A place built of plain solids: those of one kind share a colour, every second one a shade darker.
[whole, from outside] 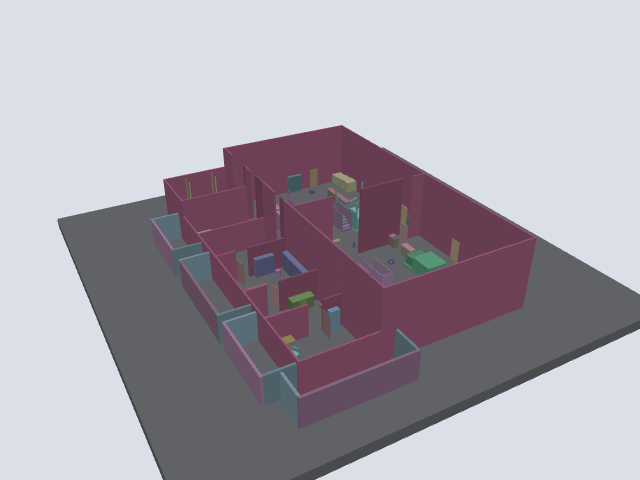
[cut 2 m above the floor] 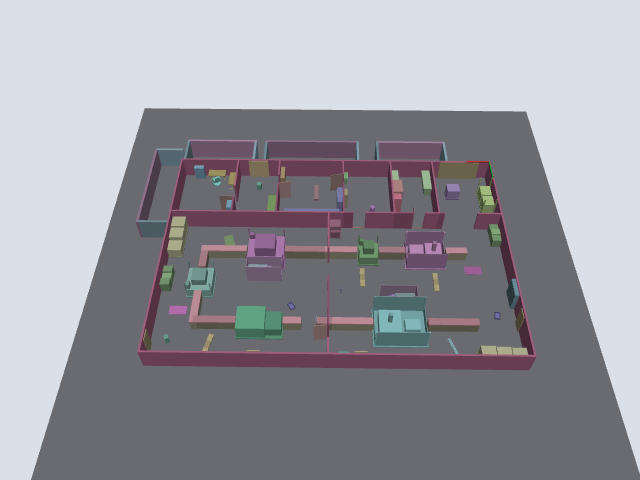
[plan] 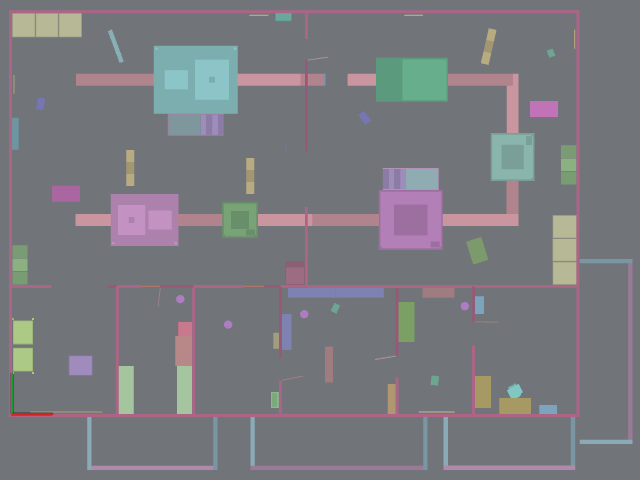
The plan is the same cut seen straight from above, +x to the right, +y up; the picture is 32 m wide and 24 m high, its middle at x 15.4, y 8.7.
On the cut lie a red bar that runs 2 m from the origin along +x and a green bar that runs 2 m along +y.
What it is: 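A trial; a factory floor where things are made along one folded line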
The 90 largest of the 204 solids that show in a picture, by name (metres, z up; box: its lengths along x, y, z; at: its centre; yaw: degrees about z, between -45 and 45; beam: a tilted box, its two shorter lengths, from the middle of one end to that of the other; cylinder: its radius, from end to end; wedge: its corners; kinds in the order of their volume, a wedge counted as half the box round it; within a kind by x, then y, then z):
{
 "wall_1": {"box": [0.15, 6.68, 4.55], "at": [-0.07, 3.19, 2.23]},
 "wall_2": {"box": [0.15, 13.96, 6.55], "at": [-0.07, 13.21, 3.23]},
 "wall_3": {"box": [1.97, 0.15, 6.55], "at": [0.98, 6.38, 3.23]},
 "wall_4": {"box": [5.56, 0.15, 4.55], "at": [2.63, -0.07, 2.23]},
 "wall_5": {"box": [0.15, 6.38, 4.55], "at": [5.26, 3.19, 2.23]},
 "wall_6": {"box": [1.21, 0.15, 6.55], "at": [5.86, 6.38, 3.23]},
 "wall_7": {"box": [4.12, 0.15, 2.95], "at": [7.17, -0.07, 1.43]},
 "wall_8": {"box": [15.02, 0.15, 6.55], "at": [7.36, 20.11, 3.23]},
 "wall_9": {"box": [1.67, 0.15, 6.55], "at": [8.25, 6.38, 3.23]},
 "wall_10": {"box": [0.15, 6.38, 2.95], "at": [9.08, 3.19, 1.43]},
 "wall_11": {"box": [2.48, 0.15, 6.55], "at": [10.32, 6.38, 3.23]},
 "wall_12": {"box": [4.64, 0.15, 2.95], "at": [11.25, -0.07, 1.43]},
 "wall_13": {"box": [0.81, 0.15, 6.55], "at": [13.01, 6.38, 3.23]},
 "wall_14": {"box": [0.15, 1.68, 2.95], "at": [13.42, 0.84, 1.43]},
 "wall_15": {"box": [0.15, 3.6, 2.95], "at": [13.42, 4.58, 1.43]},
 "wall_16": {"box": [1.3, 0.15, 6.55], "at": [14.07, 6.38, 3.23]},
 "wall_17": {"box": [0.15, 3.97, 6.55], "at": [14.72, 8.37, 3.23]},
 "wall_18": {"box": [0.15, 4.54, 6.55], "at": [14.72, 15.42, 3.23]},
 "wall_19": {"box": [0.15, 1.29, 6.55], "at": [14.72, 19.39, 3.23]},
 "wall_20": {"box": [6.13, 0.15, 2.95], "at": [16.34, -0.07, 1.43]},
 "wall_21": {"box": [4.53, 0.15, 6.55], "at": [16.98, 6.38, 3.23]},
 "wall_22": {"box": [0.15, 1.84, 2.95], "at": [19.25, 0.92, 1.43]},
 "wall_23": {"box": [0.15, 3.48, 2.95], "at": [19.25, 4.64, 1.43]},
 "wall_24": {"box": [4.13, 0.15, 2.95], "at": [21.16, -0.07, 1.43]},
 "wall_25": {"box": [3.83, 0.15, 6.55], "at": [21.16, 6.38, 3.23]},
 "wall_26": {"box": [13.81, 0.15, 6.55], "at": [21.48, 20.11, 3.23]},
 "wall_27": {"box": [0.15, 3.41, 2.95], "at": [23.08, 1.71, 1.43]},
 "wall_28": {"box": [0.15, 1.77, 2.95], "at": [23.08, 5.5, 1.43]},
 "wall_29": {"box": [5.45, 0.15, 2.95], "at": [25.66, -0.07, 1.43]},
 "wall_30": {"box": [5.15, 0.15, 6.55], "at": [25.66, 6.38, 3.23]},
 "wall_31": {"box": [0.15, 6.68, 2.95], "at": [28.3, 3.19, 1.43]},
 "wall_32": {"box": [0.15, 13.96, 6.55], "at": [28.3, 13.21, 3.23]},
 "yard_wall_1": {"box": [6.52, 0.22, 2.65], "at": [7.02, -2.69, 1.27]},
 "yard_wall_2": {"box": [8.86, 0.22, 2.65], "at": [16.35, -2.69, 1.27]},
 "yard_wall_3": {"box": [6.58, 0.22, 2.65], "at": [24.87, -2.69, 1.27]},
 "yard_wall_4": {"box": [0.22, 9.25, 2.65], "at": [30.92, 3.12, 1.27]},
 "conveyor_body_1": {"box": [1.77, 0.48, 0.97], "at": [4.06, 9.7, 0.43]},
 "conveyor_body_2": {"box": [3.89, 0.48, 0.97], "at": [5.14, 16.71, 0.43]},
 "conveyor_body_3": {"box": [2.22, 0.48, 0.97], "at": [9.41, 9.7, 0.43]},
 "conveyor_body_4": {"box": [3.47, 0.48, 0.97], "at": [13.0, 16.71, 0.43]},
 "conveyor_body_5": {"box": [2.72, 0.48, 0.97], "at": [13.66, 9.7, 0.43]},
 "conveyor_body_6": {"box": [3.66, 0.48, 0.97], "at": [16.53, 9.7, 0.43]},
 "conveyor_body_7": {"box": [3.27, 0.48, 0.97], "at": [23.42, 16.71, 0.43]},
 "conveyor_body_8": {"box": [3.79, 0.48, 0.97], "at": [23.43, 9.7, 0.43]},
 "conveyor_body_9": {"box": [0.48, 2.96, 0.97], "at": [25.03, 15.53, 0.43]},
 "yard_cheek_1": {"box": [0.22, 2.65, 2.65], "at": [3.87, -1.48, 1.27]},
 "yard_cheek_2": {"box": [0.22, 2.65, 2.65], "at": [10.17, -1.48, 1.27]},
 "yard_cheek_3": {"box": [0.22, 2.65, 2.65], "at": [12.03, -1.48, 1.27]},
 "yard_cheek_4": {"box": [0.22, 2.65, 2.65], "at": [20.67, -1.48, 1.27]},
 "yard_cheek_5": {"box": [0.22, 2.65, 2.65], "at": [21.69, -1.48, 1.27]},
 "yard_cheek_6": {"box": [0.22, 2.65, 2.65], "at": [28.05, -1.48, 1.27]},
 "yard_cheek_7": {"box": [2.65, 0.22, 2.65], "at": [29.7, -1.39, 1.27]},
 "yard_cheek_8": {"box": [2.65, 0.22, 2.65], "at": [29.7, 7.64, 1.27]},
 "filler_1": {"box": [3.2, 3.0, 0.15], "at": [19.94, 9.7, 0.03]},
 "filler_2": {"box": [3.04, 2.84, 0.85], "at": [19.94, 9.7, 0.53]},
 "filler_3": {"box": [1.67, 1.56, 1.15], "at": [19.94, 9.7, 1.52]},
 "packer_1": {"box": [1.24, 1.63, 0.85], "at": [18.9, 16.71, 0.53]},
 "packer_2": {"box": [3.6, 2.2, 0.15], "at": [20.0, 16.71, 0.03]},
 "packer_3": {"box": [2.2, 2.04, 1.25], "at": [20.62, 16.71, 0.72]},
 "pallet_row_1": {"box": [1.09, 1.14, 0.83], "at": [0.58, 19.44, 0.57]},
 "pallet_row_2": {"box": [1.09, 1.14, 0.95], "at": [1.75, 19.44, 0.63]},
 "pallet_row_3": {"box": [1.09, 1.14, 1.07], "at": [2.92, 19.44, 0.69]},
 "pallet_row_4": {"box": [1.14, 1.09, 1.2], "at": [27.63, 7.04, 0.75]},
 "pallet_row_5": {"box": [1.14, 1.09, 1.08], "at": [27.63, 8.21, 0.69]},
 "pallet_row_6": {"box": [1.14, 1.09, 0.8], "at": [27.63, 9.37, 0.55]},
 "labeller_1": {"box": [2.2, 2.4, 0.15], "at": [25.03, 12.85, 0.03]},
 "labeller_2": {"box": [2.04, 2.24, 0.85], "at": [25.03, 12.85, 0.53]},
 "labeller_3": {"box": [1.12, 1.23, 0.65], "at": [25.03, 12.85, 1.27]},
 "palletiser_1": {"box": [4.2, 3.4, 0.15], "at": [9.19, 16.71, 0.03]},
 "palletiser_2": {"box": [1.7, 2.01, 0.95], "at": [10.0, 16.71, 0.57]},
 "lockers_1": {"box": [0.48, 1.8, 1.7], "at": [13.73, 4.1, 0.95]},
 "lockers_2": {"box": [2.4, 0.48, 1.7], "at": [14.99, 6.07, 0.95]},
 "lockers_3": {"box": [2.4, 0.48, 1.7], "at": [17.39, 6.07, 0.95]},
 "depalletiser_1": {"box": [1.36, 1.51, 0.95], "at": [5.98, 9.7, 0.57]},
 "depalletiser_2": {"box": [3.4, 2.6, 0.15], "at": [6.63, 9.7, 0.03]},
 "depalletiser_3": {"box": [1.16, 0.96, 0.93], "at": [7.41, 9.7, 0.71]},
 "staging_1": {"box": [1.64, 1.1, 0.9], "at": [8.61, 14.46, 0.4]},
 "staging_2": {"box": [1.64, 1.1, 0.9], "at": [20.52, 11.75, 0.4]},
 "fume_cupboard_1": {"box": [0.83, 1.5, 2.2], "at": [8.59, 3.15, 1.2]},
 "rinser_1": {"box": [1.64, 1.64, 0.85], "at": [11.4, 9.7, 0.53]},
 "pallet_rack_1": {"box": [0.94, 1.12, 0.93], "at": [0.55, 2.72, 0.61]},
 "pallet_rack_2": {"box": [0.94, 1.12, 1.05], "at": [0.55, 4.08, 0.67]},
 "reception_desk_1": {"box": [0.7, 1.94, 1.11], "at": [19.68, 4.6, 0.51]},
 "lab_bench_1": {"box": [0.65, 2.34, 0.91], "at": [5.67, 1.2, 0.41]},
 "pallet_stack_1": {"box": [1.12, 0.94, 0.93], "at": [3.43, 2.42, 0.62]},
 "tool_board_1": {"box": [0.33, 1.6, 1.8], "at": [0.16, 14.02, 1.0]},
 "fridge_1": {"box": [0.68, 0.7, 1.7], "at": [8.67, 4.25, 0.95]},
 "tote_1": {"box": [0.9, 0.84, 1.04], "at": [14.14, 6.91, 0.64]},
 "shelf_1": {"box": [0.45, 0.9, 1.95], "at": [23.38, 5.44, 0.93]},
 "outer_1": {"box": [3.6, 0.06, 3.45], "at": [2.71, 0.1, 1.68]}
}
